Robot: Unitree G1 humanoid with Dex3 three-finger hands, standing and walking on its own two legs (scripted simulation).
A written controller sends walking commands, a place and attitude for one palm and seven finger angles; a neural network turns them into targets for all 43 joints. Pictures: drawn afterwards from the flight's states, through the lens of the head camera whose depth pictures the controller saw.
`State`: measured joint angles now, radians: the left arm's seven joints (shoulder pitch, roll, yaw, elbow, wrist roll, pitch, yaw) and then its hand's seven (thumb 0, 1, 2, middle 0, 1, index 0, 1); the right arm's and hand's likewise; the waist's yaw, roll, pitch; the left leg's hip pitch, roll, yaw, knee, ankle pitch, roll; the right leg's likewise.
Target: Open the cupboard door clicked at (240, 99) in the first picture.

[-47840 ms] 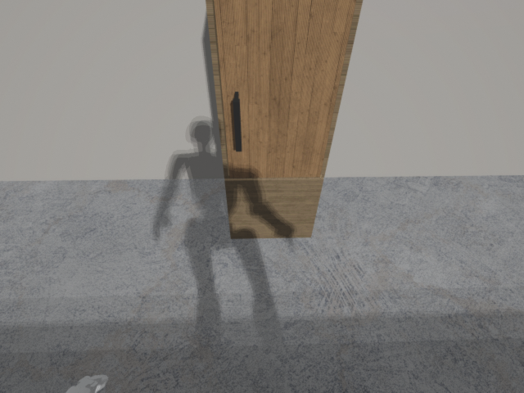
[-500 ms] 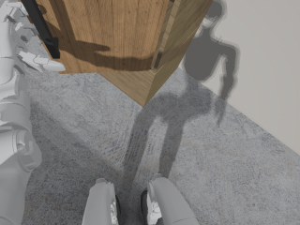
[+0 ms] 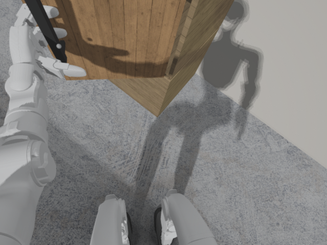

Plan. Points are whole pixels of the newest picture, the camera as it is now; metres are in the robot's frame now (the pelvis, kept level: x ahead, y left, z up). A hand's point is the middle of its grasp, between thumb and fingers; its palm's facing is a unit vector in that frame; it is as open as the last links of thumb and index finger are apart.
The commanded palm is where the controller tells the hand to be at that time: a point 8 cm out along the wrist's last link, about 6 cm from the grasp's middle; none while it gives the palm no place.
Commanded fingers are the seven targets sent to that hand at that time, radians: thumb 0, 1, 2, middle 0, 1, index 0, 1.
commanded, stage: slide the fingers in behind the handle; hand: left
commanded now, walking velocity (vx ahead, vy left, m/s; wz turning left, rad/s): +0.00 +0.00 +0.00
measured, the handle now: (50, 26) +0.60 +0.20 +0.05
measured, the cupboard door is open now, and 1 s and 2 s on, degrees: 45 45 73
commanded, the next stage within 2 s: close the thumb around the handle in 0.40 s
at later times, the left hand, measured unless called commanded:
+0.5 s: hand (61, 45) +0.55 +0.17 +0.05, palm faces +0.05 -1.00 -0.02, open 14.0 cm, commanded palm +0.53 +0.20 +0.04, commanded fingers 0.00 -0.44 0.32 -0.30 -1.21 -0.30 -1.21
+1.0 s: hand (62, 45) +0.55 +0.17 +0.05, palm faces +0.04 -1.00 -0.01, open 7.6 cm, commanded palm +0.53 +0.20 +0.04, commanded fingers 0.00 0.90 0.90 -0.40 -1.35 -0.40 -1.35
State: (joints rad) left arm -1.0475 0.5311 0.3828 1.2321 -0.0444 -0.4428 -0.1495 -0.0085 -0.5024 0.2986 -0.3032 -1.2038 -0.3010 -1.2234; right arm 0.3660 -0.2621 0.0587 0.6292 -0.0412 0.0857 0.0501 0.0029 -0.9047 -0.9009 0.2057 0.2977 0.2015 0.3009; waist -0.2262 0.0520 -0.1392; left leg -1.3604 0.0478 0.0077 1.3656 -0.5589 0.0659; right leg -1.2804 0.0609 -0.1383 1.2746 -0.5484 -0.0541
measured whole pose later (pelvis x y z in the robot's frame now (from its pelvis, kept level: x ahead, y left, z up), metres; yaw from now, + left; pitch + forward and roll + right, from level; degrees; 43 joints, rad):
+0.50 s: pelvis +0.00 +0.00 +0.00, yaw +0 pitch +31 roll -6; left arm -1.03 0.51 0.38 1.24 -0.02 -0.47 -0.12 -0.01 -0.50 0.30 -0.30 -1.20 -0.30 -1.21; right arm 0.37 -0.26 0.06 0.63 -0.04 0.09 0.06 0.00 -0.90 -0.90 0.21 0.30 0.20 0.30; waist -0.23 0.06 -0.14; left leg -1.34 0.05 0.02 1.36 -0.56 0.07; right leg -1.27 0.06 -0.12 1.27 -0.55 -0.05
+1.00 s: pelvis +0.00 +0.00 +0.00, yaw +0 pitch +31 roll -6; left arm -1.04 0.51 0.37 1.23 -0.03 -0.47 -0.13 0.00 0.42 0.69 -0.37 -1.30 -0.36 -1.30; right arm 0.36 -0.26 0.05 0.63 -0.04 0.09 0.05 0.00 -0.91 -0.90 0.21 0.30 0.20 0.30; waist -0.23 0.06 -0.14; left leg -1.35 0.04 0.01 1.36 -0.56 0.07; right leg -1.27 0.06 -0.13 1.27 -0.55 -0.05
